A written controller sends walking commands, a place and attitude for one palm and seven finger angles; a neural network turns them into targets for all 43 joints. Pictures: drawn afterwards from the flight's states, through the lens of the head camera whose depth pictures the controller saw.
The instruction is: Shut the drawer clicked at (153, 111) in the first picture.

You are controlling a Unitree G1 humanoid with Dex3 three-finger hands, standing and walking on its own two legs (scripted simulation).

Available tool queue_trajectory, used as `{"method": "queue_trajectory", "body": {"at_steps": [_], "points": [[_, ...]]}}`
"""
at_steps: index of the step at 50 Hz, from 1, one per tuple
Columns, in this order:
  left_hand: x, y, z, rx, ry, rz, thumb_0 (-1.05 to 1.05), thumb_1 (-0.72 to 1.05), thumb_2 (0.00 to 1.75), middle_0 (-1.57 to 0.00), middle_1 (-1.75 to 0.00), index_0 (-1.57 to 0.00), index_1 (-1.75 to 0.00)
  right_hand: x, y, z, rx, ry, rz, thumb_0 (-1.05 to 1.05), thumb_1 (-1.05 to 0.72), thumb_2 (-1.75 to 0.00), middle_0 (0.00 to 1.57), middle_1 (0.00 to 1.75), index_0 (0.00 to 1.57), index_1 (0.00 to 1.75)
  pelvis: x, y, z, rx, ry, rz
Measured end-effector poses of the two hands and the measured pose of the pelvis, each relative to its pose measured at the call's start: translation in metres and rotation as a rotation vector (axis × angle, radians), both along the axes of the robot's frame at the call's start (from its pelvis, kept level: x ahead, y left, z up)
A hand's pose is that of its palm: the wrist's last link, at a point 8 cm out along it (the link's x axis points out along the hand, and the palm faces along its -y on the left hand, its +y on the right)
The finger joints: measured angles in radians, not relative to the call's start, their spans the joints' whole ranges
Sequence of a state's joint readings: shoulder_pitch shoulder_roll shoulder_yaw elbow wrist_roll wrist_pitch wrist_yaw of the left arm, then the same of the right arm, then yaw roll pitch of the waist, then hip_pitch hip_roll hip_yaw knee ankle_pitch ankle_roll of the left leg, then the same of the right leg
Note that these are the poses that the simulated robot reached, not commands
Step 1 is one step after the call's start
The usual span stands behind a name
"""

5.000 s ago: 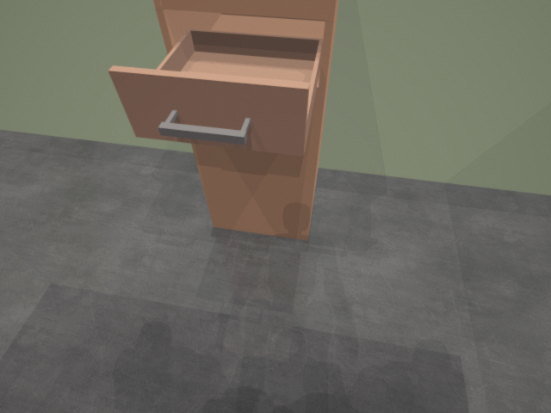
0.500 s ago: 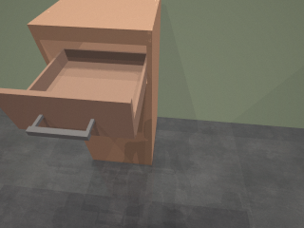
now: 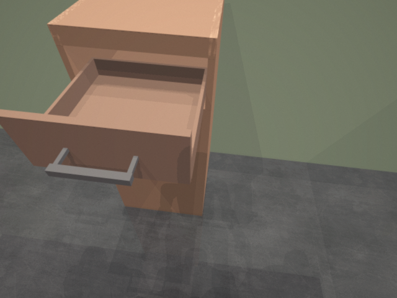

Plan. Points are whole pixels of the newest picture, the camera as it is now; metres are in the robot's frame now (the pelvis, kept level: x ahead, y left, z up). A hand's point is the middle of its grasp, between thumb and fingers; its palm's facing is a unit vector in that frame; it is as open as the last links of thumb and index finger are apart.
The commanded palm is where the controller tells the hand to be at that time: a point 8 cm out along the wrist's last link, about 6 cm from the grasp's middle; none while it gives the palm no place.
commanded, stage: shuffle to correct the standing spot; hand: left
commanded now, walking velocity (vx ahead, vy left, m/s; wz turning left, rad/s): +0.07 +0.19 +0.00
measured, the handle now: (94, 166) +0.34 +0.25 +0.07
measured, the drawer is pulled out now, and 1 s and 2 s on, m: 0.29 0.29 0.29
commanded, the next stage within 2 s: come to a stop and stand still in 0.20 s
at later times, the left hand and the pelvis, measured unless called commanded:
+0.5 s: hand out of the picture +0.02 +0.26 -0.19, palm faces +0.05 -0.97 -0.22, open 7.4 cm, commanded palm none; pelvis +0.02 +0.07 -0.01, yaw +0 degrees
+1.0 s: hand out of the picture +0.06 +0.27 -0.17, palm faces -0.02 -0.98 -0.22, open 7.3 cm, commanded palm none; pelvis +0.03 +0.09 +0.00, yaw -1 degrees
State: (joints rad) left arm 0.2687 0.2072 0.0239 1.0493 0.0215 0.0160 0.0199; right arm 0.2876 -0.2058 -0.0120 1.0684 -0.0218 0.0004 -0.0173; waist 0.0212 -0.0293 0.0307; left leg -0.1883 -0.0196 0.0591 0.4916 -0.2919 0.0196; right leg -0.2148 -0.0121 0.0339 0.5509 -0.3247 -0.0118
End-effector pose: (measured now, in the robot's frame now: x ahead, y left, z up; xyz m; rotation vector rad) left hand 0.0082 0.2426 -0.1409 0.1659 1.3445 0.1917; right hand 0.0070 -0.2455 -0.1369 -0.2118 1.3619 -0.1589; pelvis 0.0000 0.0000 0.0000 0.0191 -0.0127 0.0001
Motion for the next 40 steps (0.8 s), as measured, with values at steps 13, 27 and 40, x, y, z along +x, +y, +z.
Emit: {"method": "queue_trajectory", "body": {"at_steps": [13, 27, 40], "points": [[0.018, 0.011, 0.005, 0.018, -0.038, -0.005, 0.01, 0.91, 0.9, -0.2, -0.3, -0.2, -0.3, -0.003, 0.048, -0.019, 0.095, 0.051, -0.026, 0.0, -0.91, -0.9, 0.2, 0.3, 0.2, 0.3, 0.01, 0.021, -0.005, 0.01, 0.01, -0.001], [0.008, 0.073, -0.016, -0.002, 0.05, 0.016, 0.01, 0.91, 0.9, -0.2, -0.3, -0.2, -0.3, 0.074, 0.081, -0.002, 0.007, -0.156, 0.022, 0.0, -0.92, -0.9, 0.2, 0.3, 0.2, 0.29, 0.023, 0.069, -0.011, 0.009, -0.001, -0.008], [0.026, 0.047, -0.003, -0.039, -0.01, -0.056, 0.01, 0.92, 0.9, -0.19, -0.3, -0.2, -0.3, 0.053, 0.086, -0.005, 0.041, -0.106, -0.046, 0.0, -0.93, -0.9, 0.2, 0.3, 0.2, 0.3, 0.025, 0.072, -0.002, -0.035, -0.002, -0.018]]}}
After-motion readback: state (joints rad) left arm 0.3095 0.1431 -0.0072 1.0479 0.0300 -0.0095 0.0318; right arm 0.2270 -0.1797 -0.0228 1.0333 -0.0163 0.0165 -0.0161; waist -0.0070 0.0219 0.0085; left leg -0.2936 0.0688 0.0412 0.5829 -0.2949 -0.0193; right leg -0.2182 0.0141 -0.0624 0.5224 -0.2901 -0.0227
